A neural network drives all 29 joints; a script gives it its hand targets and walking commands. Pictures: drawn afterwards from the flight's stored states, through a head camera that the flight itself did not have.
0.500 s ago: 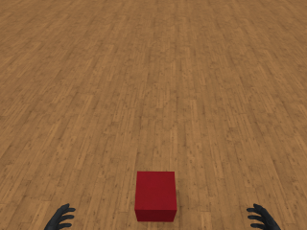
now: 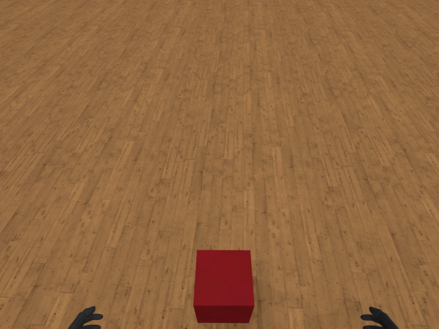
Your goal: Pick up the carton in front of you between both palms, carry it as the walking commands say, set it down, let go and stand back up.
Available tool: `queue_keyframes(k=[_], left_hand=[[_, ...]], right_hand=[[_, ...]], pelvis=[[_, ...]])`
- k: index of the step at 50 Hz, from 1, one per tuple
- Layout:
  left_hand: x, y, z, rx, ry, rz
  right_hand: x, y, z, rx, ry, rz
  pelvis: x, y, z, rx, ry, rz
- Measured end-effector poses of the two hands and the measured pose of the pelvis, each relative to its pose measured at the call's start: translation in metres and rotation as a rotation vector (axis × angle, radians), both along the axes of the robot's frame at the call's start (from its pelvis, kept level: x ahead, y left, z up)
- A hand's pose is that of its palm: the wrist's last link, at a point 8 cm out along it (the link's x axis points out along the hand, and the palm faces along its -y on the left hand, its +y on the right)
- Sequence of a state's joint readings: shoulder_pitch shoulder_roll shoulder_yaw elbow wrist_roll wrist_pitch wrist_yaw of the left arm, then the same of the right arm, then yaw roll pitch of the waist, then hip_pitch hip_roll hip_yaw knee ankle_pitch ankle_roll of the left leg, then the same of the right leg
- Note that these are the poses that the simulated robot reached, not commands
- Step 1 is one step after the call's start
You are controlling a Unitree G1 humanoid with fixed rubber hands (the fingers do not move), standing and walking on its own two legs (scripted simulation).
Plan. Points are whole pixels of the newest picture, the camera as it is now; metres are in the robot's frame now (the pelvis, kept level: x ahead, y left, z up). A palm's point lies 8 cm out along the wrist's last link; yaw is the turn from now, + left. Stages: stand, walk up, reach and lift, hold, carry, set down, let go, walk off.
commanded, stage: stand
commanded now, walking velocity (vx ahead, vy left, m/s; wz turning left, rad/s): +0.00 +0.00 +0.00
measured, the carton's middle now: (223, 287) +0.41 +0.01 -0.65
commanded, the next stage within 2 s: none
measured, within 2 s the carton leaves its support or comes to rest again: neither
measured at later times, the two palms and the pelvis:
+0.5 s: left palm out of the picture +0.08 +0.30 -0.10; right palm out of the picture +0.09 -0.30 -0.09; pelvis -0.02 +0.00 +0.00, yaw +0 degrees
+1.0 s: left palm out of the picture +0.06 +0.31 -0.10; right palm out of the picture +0.07 -0.31 -0.09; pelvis -0.02 +0.00 +0.01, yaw +0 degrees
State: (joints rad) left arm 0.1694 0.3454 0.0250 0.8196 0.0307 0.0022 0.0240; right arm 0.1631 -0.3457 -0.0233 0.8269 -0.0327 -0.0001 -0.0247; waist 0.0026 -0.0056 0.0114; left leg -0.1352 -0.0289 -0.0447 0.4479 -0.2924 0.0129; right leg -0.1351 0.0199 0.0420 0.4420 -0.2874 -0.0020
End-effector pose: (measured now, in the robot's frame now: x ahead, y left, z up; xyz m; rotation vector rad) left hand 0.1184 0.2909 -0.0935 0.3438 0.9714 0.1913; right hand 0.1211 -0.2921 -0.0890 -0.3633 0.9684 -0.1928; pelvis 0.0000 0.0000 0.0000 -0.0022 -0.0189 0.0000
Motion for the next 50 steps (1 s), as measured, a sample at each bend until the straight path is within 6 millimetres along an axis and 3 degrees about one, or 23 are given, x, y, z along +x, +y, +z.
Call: queue_keyframes(k=[27,50], left_hand=[[-0.044,0.013,-0.004,0.014,0.096,0.034],[-0.057,0.018,-0.005,0.017,0.137,0.049]], right_hand=[[-0.037,-0.011,-0.004,-0.011,0.083,-0.020],[-0.047,-0.015,-0.005,-0.017,0.119,-0.026]], pelvis=[[-0.018,-0.001,0.005,0.000,-0.022,0.002],[-0.025,0.000,0.007,0.000,-0.026,0.006]])
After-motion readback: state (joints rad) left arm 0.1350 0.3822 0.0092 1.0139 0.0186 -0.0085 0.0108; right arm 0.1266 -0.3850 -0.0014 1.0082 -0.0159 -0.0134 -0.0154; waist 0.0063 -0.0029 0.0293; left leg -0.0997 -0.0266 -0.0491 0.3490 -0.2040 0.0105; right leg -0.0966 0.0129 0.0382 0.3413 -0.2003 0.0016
